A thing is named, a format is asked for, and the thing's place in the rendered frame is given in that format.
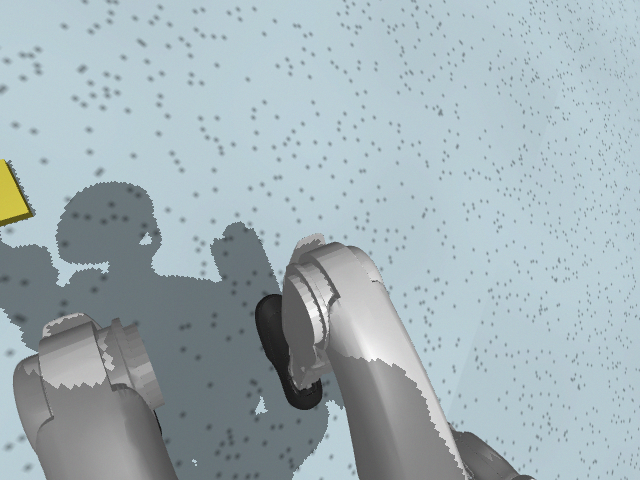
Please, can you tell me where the right robot foot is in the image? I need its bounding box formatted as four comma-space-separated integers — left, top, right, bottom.
255, 294, 322, 410

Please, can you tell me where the right robot hand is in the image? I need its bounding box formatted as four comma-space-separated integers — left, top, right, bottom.
448, 422, 520, 480

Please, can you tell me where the small box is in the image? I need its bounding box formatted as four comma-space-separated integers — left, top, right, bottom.
0, 159, 34, 226

